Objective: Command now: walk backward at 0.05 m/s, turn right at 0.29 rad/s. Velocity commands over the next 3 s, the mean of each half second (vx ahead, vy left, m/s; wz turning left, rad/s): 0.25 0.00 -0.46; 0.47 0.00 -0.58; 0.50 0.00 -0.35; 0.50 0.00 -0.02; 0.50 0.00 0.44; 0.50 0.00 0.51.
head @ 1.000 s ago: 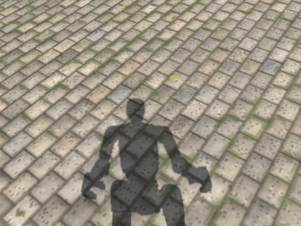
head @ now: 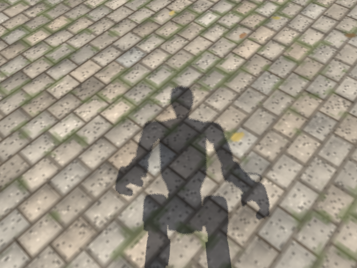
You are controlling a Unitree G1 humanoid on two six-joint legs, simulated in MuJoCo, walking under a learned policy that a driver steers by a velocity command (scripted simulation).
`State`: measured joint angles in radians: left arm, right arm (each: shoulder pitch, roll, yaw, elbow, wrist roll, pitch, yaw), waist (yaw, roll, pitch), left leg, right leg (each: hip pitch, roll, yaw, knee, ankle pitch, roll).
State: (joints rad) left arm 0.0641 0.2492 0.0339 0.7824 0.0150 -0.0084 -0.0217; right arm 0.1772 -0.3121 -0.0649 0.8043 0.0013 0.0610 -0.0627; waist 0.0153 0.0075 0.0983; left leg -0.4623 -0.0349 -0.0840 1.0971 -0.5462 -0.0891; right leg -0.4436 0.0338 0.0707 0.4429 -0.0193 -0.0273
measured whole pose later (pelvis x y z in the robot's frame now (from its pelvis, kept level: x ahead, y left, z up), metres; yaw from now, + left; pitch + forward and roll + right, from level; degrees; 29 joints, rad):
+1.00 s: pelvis +0.23 -0.17 +0.02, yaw -34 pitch +2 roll +0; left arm 0.34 0.26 0.06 0.77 -0.02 -0.05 0.00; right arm 0.09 -0.31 -0.07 0.70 -0.01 -0.10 0.00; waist 0.05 0.04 0.02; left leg -0.70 0.10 -0.08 0.73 0.02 -0.05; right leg -0.10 0.11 0.10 0.30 -0.23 -0.09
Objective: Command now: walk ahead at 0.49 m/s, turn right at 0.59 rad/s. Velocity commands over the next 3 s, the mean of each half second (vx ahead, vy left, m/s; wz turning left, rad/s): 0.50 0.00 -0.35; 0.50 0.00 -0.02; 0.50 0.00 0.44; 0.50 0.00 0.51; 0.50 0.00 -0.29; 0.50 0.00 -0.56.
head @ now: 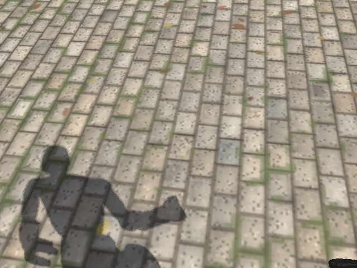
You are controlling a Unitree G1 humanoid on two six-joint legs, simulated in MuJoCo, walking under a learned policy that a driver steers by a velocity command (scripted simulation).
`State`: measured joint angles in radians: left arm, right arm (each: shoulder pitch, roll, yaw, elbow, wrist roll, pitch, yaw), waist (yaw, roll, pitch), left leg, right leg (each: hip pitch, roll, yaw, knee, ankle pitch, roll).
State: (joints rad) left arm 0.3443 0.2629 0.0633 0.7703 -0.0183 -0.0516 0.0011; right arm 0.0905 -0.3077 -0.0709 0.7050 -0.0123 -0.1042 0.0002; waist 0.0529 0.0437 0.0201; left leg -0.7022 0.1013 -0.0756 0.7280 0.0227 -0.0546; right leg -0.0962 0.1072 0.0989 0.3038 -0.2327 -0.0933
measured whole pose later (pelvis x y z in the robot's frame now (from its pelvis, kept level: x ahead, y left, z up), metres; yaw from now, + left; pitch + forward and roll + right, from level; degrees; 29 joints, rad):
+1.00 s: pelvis +0.55 -0.09 +0.00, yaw -8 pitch +1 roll -1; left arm 0.35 0.27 0.05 0.84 0.01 -0.08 -0.01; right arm 0.15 -0.30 -0.05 0.76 0.01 -0.06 0.02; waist 0.06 0.05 0.01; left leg -0.69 0.12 -0.04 0.79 0.00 -0.01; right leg -0.05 0.07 -0.06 0.22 -0.20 -0.06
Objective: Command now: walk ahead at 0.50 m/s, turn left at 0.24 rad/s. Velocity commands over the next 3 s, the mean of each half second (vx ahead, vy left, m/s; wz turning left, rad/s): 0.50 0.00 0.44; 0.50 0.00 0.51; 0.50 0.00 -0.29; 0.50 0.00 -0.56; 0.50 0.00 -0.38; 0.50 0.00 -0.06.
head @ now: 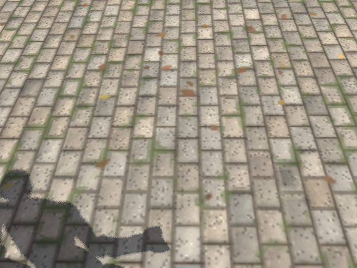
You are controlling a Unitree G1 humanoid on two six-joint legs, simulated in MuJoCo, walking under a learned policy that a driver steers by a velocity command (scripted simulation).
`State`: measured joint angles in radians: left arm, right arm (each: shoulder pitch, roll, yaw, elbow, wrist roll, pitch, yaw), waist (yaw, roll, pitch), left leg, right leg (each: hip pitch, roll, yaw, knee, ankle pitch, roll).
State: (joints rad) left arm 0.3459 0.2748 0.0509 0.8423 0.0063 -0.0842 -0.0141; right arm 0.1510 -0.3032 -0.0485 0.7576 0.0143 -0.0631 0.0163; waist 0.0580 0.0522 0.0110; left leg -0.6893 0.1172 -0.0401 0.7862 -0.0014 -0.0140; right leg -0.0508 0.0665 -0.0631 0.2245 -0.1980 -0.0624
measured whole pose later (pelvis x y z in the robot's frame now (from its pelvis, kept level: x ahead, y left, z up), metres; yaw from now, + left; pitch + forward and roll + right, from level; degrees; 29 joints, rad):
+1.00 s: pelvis +0.56 +0.10 +0.00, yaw +31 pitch +1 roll -2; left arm 0.35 0.28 0.06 0.84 0.00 -0.09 -0.01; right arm 0.17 -0.30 -0.07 0.63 0.01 -0.03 0.01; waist 0.08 0.04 0.02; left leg -0.66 0.09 -0.07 0.88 -0.15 -0.01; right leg -0.08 0.02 -0.09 0.28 -0.22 -0.03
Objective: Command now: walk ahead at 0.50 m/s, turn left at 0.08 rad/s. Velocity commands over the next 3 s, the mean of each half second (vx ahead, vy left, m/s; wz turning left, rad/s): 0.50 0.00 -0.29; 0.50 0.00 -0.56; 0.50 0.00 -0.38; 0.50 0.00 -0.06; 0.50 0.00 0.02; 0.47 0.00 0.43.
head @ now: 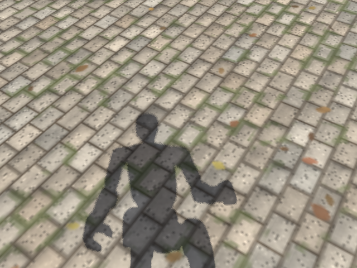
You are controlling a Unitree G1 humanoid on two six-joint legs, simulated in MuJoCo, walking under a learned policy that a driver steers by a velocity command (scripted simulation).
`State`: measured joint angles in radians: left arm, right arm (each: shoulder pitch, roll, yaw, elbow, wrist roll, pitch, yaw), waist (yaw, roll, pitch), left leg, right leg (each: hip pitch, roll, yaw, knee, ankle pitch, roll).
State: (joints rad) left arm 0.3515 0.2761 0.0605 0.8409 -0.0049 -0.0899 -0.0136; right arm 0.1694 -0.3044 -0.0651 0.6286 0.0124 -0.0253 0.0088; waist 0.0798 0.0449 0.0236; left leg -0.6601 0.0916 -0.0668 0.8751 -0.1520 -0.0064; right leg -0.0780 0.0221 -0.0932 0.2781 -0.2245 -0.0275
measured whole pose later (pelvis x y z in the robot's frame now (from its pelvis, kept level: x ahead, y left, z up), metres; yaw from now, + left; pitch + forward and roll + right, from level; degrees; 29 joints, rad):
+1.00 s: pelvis +0.51 -0.10 +0.00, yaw -31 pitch +2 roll +1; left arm 0.34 0.28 0.07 0.74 -0.02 -0.04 0.00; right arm 0.06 -0.30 -0.06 0.70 -0.01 -0.09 0.00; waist 0.07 0.03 0.04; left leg -0.65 0.09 -0.10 0.72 -0.04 -0.07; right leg -0.16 0.10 0.12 0.34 -0.21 -0.09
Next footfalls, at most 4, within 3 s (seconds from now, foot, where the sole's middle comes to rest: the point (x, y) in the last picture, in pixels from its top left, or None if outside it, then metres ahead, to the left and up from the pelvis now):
0.18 left None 0.26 0.15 -0.78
0.68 right None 0.48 -0.17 -0.78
1.18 left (233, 188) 0.82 -0.12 -0.78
1.68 right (321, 184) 0.87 -0.49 -0.78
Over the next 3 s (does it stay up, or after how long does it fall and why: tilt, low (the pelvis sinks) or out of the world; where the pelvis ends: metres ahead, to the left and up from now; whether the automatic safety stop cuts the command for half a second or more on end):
stays up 1.35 -0.77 0.00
